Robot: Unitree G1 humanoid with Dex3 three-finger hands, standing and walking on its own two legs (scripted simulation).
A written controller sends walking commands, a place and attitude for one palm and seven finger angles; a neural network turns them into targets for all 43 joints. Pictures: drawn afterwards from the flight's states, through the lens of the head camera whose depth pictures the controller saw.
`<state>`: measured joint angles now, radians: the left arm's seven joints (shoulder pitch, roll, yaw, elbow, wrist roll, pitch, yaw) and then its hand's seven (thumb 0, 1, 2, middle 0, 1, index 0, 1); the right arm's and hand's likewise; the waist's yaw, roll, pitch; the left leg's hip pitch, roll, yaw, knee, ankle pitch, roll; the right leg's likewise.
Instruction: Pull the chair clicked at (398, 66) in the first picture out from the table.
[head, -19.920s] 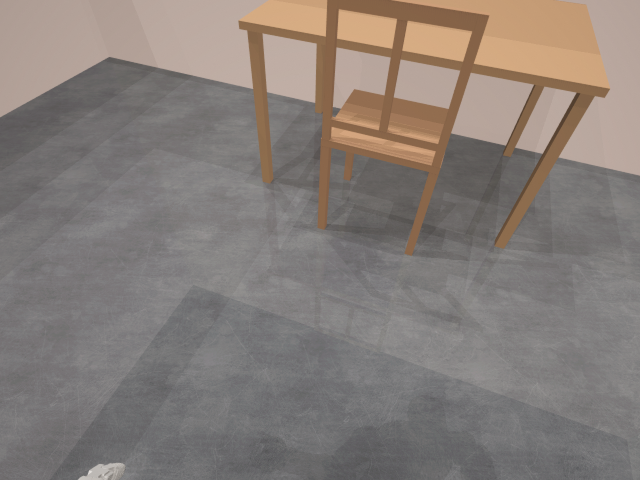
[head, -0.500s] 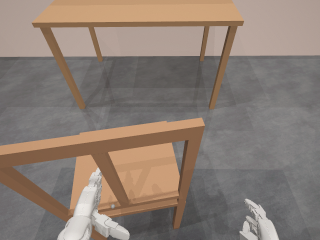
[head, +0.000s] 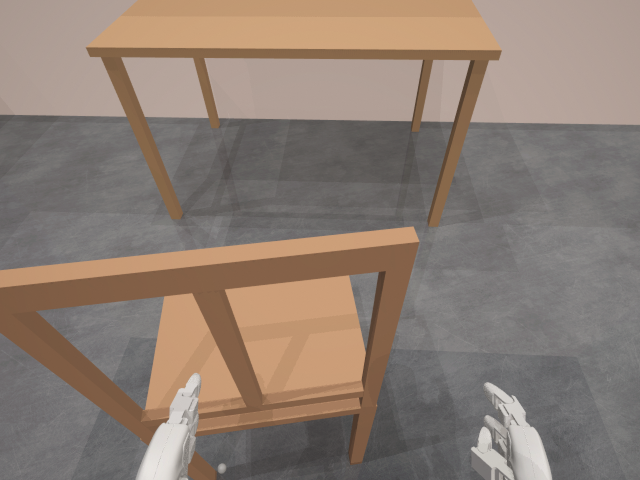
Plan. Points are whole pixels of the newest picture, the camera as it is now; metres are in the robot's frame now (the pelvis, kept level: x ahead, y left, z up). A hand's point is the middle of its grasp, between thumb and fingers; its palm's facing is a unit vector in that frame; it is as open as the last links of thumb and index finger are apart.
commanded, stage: draw the fingers out of the gap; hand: left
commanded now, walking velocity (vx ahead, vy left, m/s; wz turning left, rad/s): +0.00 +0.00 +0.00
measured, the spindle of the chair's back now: (236, 356) +0.28 +0.13 -0.01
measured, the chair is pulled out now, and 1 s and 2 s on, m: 0.76 0.76 0.75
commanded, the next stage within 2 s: draw the hand back to the body in 0.04 s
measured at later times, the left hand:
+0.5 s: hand (180, 457) +0.15 +0.15 +0.06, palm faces -0.03 -1.00 -0.07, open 17.5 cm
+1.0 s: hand (81, 425) +0.16 +0.22 +0.12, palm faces +0.27 -0.88 -0.40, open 14.3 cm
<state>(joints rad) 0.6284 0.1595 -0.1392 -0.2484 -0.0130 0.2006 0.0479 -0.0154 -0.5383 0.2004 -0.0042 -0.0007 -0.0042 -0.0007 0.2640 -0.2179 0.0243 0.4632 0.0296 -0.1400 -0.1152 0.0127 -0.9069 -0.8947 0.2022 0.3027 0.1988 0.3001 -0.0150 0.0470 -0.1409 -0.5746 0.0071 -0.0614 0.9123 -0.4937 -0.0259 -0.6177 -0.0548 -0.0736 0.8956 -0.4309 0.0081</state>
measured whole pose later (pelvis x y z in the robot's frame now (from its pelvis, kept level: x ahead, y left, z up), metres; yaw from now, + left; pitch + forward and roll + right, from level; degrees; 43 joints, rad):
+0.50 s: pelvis -0.02 +0.00 -0.02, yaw -1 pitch +10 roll -1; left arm 0.70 0.20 0.03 -0.36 -0.20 -0.30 -0.17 -0.02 -0.54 0.20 0.00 0.00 0.00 0.00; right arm 0.21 -0.18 -0.02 0.53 0.07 -0.18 -0.08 0.01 -0.91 -0.89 0.20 0.30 0.20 0.30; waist 0.01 0.05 -0.13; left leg -0.71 0.02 -0.07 1.08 -0.55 -0.04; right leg -0.75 -0.05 -0.07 1.05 -0.47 0.00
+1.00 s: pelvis +0.01 +0.00 +0.04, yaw +0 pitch -1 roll -1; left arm 0.69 0.32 0.11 -0.43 -0.03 0.02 0.14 -0.01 -0.05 0.44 -0.07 -0.10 -0.12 -0.12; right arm 0.21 -0.21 0.04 0.59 0.03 -0.16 -0.14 0.01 -0.91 -0.90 0.20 0.30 0.20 0.30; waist 0.05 0.06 -0.02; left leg -0.22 0.02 -0.06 0.63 -0.38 -0.02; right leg -0.26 -0.04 -0.08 0.60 -0.32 0.01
